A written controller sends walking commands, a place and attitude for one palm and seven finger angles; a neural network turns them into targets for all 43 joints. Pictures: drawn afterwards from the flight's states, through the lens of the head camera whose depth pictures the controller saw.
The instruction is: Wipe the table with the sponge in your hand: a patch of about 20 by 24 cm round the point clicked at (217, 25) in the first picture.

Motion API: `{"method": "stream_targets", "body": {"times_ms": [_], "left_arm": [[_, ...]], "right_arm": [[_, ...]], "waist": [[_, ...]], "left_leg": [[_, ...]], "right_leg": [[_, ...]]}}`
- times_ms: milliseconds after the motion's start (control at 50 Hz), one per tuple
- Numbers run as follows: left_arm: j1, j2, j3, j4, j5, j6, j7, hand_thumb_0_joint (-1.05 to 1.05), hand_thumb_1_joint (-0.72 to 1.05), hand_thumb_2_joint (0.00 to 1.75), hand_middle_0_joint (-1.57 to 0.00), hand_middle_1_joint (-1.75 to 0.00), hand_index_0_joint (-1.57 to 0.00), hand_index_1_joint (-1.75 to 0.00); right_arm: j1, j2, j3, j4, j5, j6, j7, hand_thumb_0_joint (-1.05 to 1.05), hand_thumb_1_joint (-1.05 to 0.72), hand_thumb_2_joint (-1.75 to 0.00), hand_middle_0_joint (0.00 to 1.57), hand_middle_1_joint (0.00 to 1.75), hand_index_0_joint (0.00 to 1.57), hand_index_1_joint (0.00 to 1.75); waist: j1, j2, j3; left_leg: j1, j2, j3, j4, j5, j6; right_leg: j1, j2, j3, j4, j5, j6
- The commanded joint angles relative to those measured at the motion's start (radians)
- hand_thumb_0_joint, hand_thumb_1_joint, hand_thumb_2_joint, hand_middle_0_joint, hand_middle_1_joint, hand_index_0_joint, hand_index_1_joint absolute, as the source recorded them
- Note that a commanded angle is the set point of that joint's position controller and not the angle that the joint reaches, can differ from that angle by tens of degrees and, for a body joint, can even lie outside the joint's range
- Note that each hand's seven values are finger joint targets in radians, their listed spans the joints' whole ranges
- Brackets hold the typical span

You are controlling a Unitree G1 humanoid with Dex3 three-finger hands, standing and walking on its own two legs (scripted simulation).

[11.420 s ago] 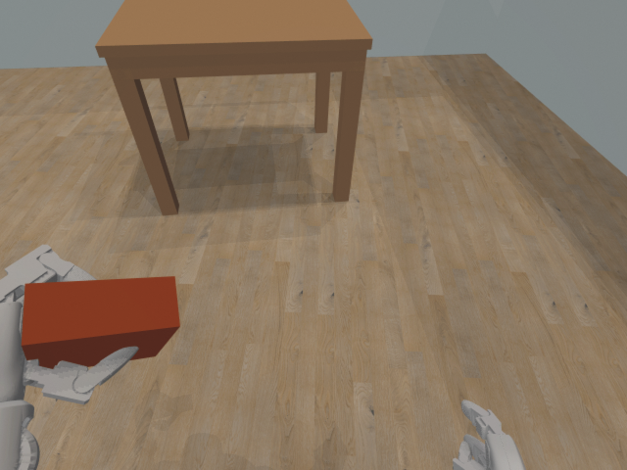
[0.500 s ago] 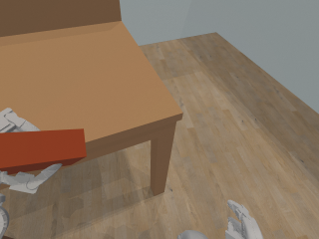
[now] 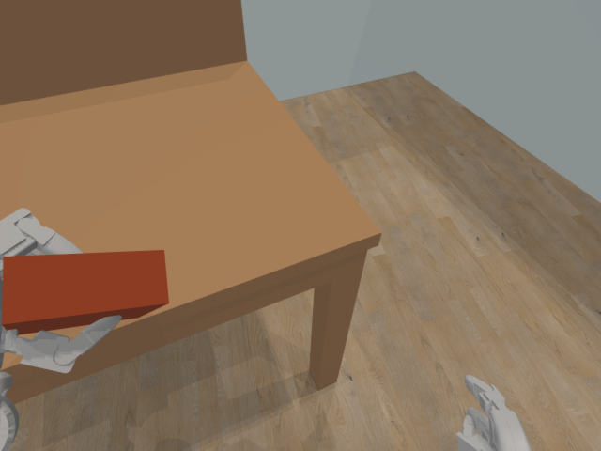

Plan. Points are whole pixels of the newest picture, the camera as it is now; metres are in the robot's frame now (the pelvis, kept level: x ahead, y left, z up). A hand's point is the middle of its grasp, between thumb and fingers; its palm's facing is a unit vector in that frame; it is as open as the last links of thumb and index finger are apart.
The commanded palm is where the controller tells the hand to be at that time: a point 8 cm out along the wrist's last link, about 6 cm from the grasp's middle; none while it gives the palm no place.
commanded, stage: shuffle to correct the standing spot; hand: left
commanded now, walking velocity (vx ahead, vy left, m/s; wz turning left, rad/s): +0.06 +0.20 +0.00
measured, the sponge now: (107, 291) +0.23 +0.20 +0.17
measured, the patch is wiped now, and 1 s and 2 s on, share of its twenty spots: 0.00 0.00 0.00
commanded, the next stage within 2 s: come to a stop and stand still in 0.94 s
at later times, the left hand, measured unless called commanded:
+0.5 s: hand out of the picture +0.22 +0.35 +0.17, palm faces +0.46 -0.77 -0.44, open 9.1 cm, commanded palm +0.15 +0.38 +0.19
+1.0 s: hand out of the picture +0.22 +0.40 +0.18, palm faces +0.43 -0.78 -0.46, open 9.1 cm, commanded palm +0.15 +0.45 +0.19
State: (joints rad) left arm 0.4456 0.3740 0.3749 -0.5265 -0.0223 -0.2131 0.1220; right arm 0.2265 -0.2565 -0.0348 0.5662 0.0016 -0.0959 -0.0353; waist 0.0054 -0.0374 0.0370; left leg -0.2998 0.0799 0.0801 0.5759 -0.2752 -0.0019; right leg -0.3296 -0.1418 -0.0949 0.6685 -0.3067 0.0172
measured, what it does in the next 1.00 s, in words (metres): steps to the left: left foot, then right foot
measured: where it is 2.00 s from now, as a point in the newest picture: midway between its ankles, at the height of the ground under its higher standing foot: outside the picture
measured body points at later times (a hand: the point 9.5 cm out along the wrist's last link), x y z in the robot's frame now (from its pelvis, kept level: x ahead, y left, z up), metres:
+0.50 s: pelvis +0.00 +0.09 -0.01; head +0.02 +0.09 +0.44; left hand +0.19 +0.39 +0.20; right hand +0.18 -0.14 -0.09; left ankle +0.04 +0.23 -0.73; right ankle +0.01 -0.03 -0.71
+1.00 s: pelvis +0.01 +0.16 -0.01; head +0.02 +0.15 +0.44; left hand +0.19 +0.44 +0.20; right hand +0.18 -0.05 -0.10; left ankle +0.03 +0.29 -0.73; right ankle +0.01 +0.08 -0.73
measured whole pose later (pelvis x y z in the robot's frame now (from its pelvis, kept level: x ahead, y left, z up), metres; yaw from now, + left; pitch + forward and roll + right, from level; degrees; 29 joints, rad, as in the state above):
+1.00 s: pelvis +0.01 +0.16 -0.01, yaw +3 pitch -1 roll +1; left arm 0.45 0.37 0.38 -0.49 -0.01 -0.20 0.12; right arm 0.21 -0.18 0.01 0.62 0.01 -0.12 -0.01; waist -0.01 0.01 0.03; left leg -0.35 0.01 0.04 0.65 -0.29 0.00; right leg -0.30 0.00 -0.09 0.65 -0.35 -0.04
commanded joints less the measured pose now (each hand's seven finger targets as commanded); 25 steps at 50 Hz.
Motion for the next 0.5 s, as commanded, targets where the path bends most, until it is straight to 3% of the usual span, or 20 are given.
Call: {"method": "stream_targets", "body": {"times_ms": [0,20,40,60,100,140,160,180,200,220,260,300,340,360,380,400,420,440,460,480], "left_arm": [[-0.099,0.17,0.134,-0.154,-0.02,-0.053,0.023,0.0,0.1,1.3,-1.2,-1.6,-1.2,-1.6],[-0.023,0.177,0.138,-0.088,-0.023,-0.048,0.013,0.0,0.1,1.3,-1.2,-1.6,-1.2,-1.6],[-0.059,0.184,0.136,-0.144,-0.022,-0.051,0.011,0.0,0.1,1.3,-1.2,-1.6,-1.2,-1.6],[-0.08,0.194,0.138,-0.2,-0.019,-0.061,0.015,0.0,0.1,1.3,-1.2,-1.6,-1.2,-1.6],[-0.061,0.151,0.097,-0.254,-0.016,-0.057,0.023,0.0,0.1,1.3,-1.2,-1.6,-1.2,-1.6],[-0.042,0.181,0.123,-0.256,-0.008,-0.048,0.032,0.0,0.1,1.3,-1.2,-1.6,-1.2,-1.6],[-0.029,0.233,0.158,-0.229,-0.003,-0.046,0.041,0.0,0.1,1.3,-1.2,-1.6,-1.2,-1.6],[-0.049,0.227,0.164,-0.211,-0.018,-0.041,0.045,0.0,0.1,1.3,-1.2,-1.6,-1.2,-1.6],[-0.061,0.199,0.141,-0.205,-0.031,-0.039,0.046,0.0,0.1,1.3,-1.2,-1.6,-1.2,-1.6],[-0.059,0.213,0.168,-0.191,-0.028,-0.041,0.05,0.0,0.1,1.3,-1.2,-1.6,-1.2,-1.6],[-0.056,0.229,0.189,-0.155,-0.013,-0.047,0.054,0.0,0.1,1.3,-1.2,-1.6,-1.2,-1.6],[-0.08,0.187,0.165,-0.125,-0.01,-0.048,0.054,0.0,0.1,1.3,-1.2,-1.6,-1.2,-1.6],[-0.102,0.173,0.137,-0.134,-0.014,-0.042,0.049,0.0,0.1,1.3,-1.2,-1.6,-1.2,-1.6],[-0.099,0.161,0.115,-0.159,-0.021,-0.043,0.045,0.0,0.1,1.3,-1.2,-1.6,-1.2,-1.6],[-0.096,0.147,0.101,-0.19,-0.018,-0.047,0.042,0.0,0.1,1.3,-1.2,-1.6,-1.2,-1.6],[-0.109,0.149,0.098,-0.219,-0.016,-0.046,0.041,0.0,0.1,1.3,-1.2,-1.6,-1.2,-1.6],[-0.048,0.166,0.11,-0.145,-0.014,-0.034,0.035,0.0,0.1,1.3,-1.2,-1.6,-1.2,-1.6],[-0.07,0.16,0.106,-0.184,-0.013,-0.033,0.033,0.0,0.1,1.3,-1.2,-1.6,-1.2,-1.6],[-0.077,0.195,0.133,-0.222,-0.011,-0.04,0.038,0.0,0.1,1.3,-1.2,-1.6,-1.2,-1.6],[-0.074,0.169,0.113,-0.243,-0.009,-0.043,0.04,0.0,0.1,1.3,-1.2,-1.6,-1.2,-1.6]], "right_arm": [[-0.053,-0.102,-0.048,-0.16,0.03,-0.054,0.004,0.0,-0.9,-0.9,0.2,0.3,0.2,0.3],[-0.045,-0.095,-0.053,-0.153,0.027,-0.062,0.004,0.0,-0.9,-0.9,0.2,0.3,0.2,0.3],[-0.055,-0.085,-0.048,-0.154,0.017,-0.068,0.008,0.0,-0.9,-0.9,0.2,0.3,0.2,0.3],[-0.075,-0.077,-0.044,-0.147,0.015,-0.077,0.012,0.0,-0.9,-0.9,0.2,0.3,0.2,0.3],[-0.081,-0.078,-0.032,-0.143,0.015,-0.091,0.028,0.0,-0.9,-0.9,0.2,0.3,0.2,0.3],[-0.099,-0.081,-0.017,-0.141,0.012,-0.094,0.035,0.0,-0.9,-0.9,0.2,0.3,0.2,0.3],[-0.101,-0.065,-0.009,-0.14,0.006,-0.084,0.032,0.0,-0.9,-0.9,0.2,0.3,0.2,0.3],[-0.102,-0.055,-0.022,-0.149,0.012,-0.076,0.037,0.0,-0.9,-0.9,0.2,0.3,0.2,0.3],[-0.101,-0.08,-0.039,-0.135,0.015,-0.068,0.041,0.0,-0.9,-0.9,0.2,0.3,0.2,0.3],[-0.105,-0.063,-0.021,-0.119,0.014,-0.061,0.039,0.0,-0.9,-0.9,0.2,0.3,0.2,0.3],[-0.102,-0.048,-0.004,-0.092,0.003,-0.04,0.032,0.0,-0.9,-0.9,0.2,0.3,0.2,0.3],[-0.107,-0.024,0.003,-0.098,0.002,-0.034,0.023,0.0,-0.9,-0.9,0.2,0.3,0.2,0.3],[-0.102,-0.031,-0.011,-0.1,0.007,-0.038,0.012,0.0,-0.9,-0.9,0.2,0.3,0.2,0.3],[-0.105,-0.047,-0.026,-0.109,0.016,-0.049,0.004,0.0,-0.9,-0.9,0.2,0.3,0.2,0.3],[-0.092,-0.068,-0.034,-0.122,0.02,-0.054,0.001,0.0,-0.9,-0.9,0.2,0.3,0.2,0.3],[-0.083,-0.084,-0.037,-0.135,0.027,-0.062,0.006,0.0,-0.9,-0.9,0.2,0.3,0.2,0.3],[-0.076,-0.087,-0.045,-0.13,0.023,-0.068,0.006,0.0,-0.9,-0.9,0.2,0.3,0.2,0.3],[-0.086,-0.084,-0.042,-0.13,0.014,-0.072,0.01,0.0,-0.9,-0.9,0.2,0.3,0.2,0.3],[-0.111,-0.081,-0.037,-0.124,0.014,-0.08,0.009,0.0,-0.9,-0.9,0.2,0.3,0.2,0.3],[-0.107,-0.078,-0.032,-0.118,0.013,-0.085,0.013,0.0,-0.9,-0.9,0.2,0.3,0.2,0.3]], "waist": [[-0.002,0.175,-0.127],[-0.002,0.302,-0.126],[0.001,0.37,-0.101],[0.006,0.379,-0.112],[0.005,0.318,-0.145],[0.021,0.217,-0.158],[0.009,0.043,-0.162],[0.014,-0.204,-0.14],[0.012,-0.236,-0.095],[0.008,-0.169,-0.091],[0.004,-0.104,-0.113],[0.0,-0.148,-0.126],[-0.005,-0.084,-0.13],[-0.013,0.015,-0.121],[-0.005,0.157,-0.15],[-0.005,0.262,-0.168],[-0.007,0.302,-0.141],[-0.007,0.32,-0.112],[0.001,0.306,-0.123],[-0.003,0.265,-0.129]], "left_leg": [[0.127,0.114,-0.204,-0.168,0.366,0.077],[0.089,0.166,-0.265,-0.22,0.338,0.14],[0.046,0.181,-0.29,-0.226,0.3,0.182],[0.083,0.167,-0.239,-0.182,0.345,0.187],[0.053,0.112,-0.14,-0.097,0.378,0.14],[-0.081,0.058,-0.09,0.01,0.211,0.076],[-0.195,-0.029,-0.012,0.16,0.06,0.03],[-0.308,-0.098,0.002,0.367,-0.159,-0.021],[-0.333,-0.051,-0.11,0.494,-0.184,-0.033],[-0.348,-0.012,-0.168,0.538,-0.193,-0.029],[-0.216,0.02,-0.167,0.363,-0.202,-0.013],[-0.035,-0.037,-0.036,0.125,-0.09,-0.008],[0.096,-0.112,0.055,-0.061,0.041,-0.017],[0.163,-0.071,0.004,-0.12,0.039,0.005],[0.188,0.036,-0.14,-0.141,0.149,0.062],[0.182,0.132,-0.262,-0.173,0.339,0.116],[0.077,0.169,-0.323,-0.225,0.275,0.164],[0.02,0.171,-0.328,-0.23,0.226,0.187],[0.039,0.158,-0.285,-0.202,0.231,0.192],[0.02,0.128,-0.248,-0.163,0.251,0.174]], "right_leg": [[-0.073,0.108,-0.011,0.192,-0.065,0.009],[-0.123,0.122,-0.007,0.309,-0.272,0.01],[-0.129,0.11,0.011,0.322,-0.291,0.002],[-0.132,0.106,0.018,0.299,-0.233,-0.004],[-0.003,0.117,-0.003,0.086,-0.106,-0.013],[0.223,0.096,0.021,-0.205,0.141,-0.021],[0.31,-0.044,0.205,-0.276,0.304,-0.07],[0.299,-0.254,0.527,-0.326,0.402,-0.168],[0.261,-0.313,0.568,-0.333,0.413,-0.218],[0.234,-0.317,0.539,-0.301,0.398,-0.24],[0.161,-0.252,0.36,-0.216,0.437,-0.181],[0.075,-0.159,0.206,-0.202,0.305,-0.123],[0.038,-0.076,0.138,-0.147,0.155,-0.074],[-0.021,-0.045,0.139,-0.047,0.104,-0.052],[-0.061,0.036,0.074,0.076,0.034,-0.016],[-0.101,0.108,0.018,0.218,-0.152,0.008],[-0.093,0.12,0.025,0.318,-0.284,0.006],[-0.077,0.106,0.038,0.311,-0.264,-0.001],[-0.072,0.1,0.038,0.282,-0.211,-0.004],[-0.019,0.101,0.026,0.18,-0.169,-0.008]]}}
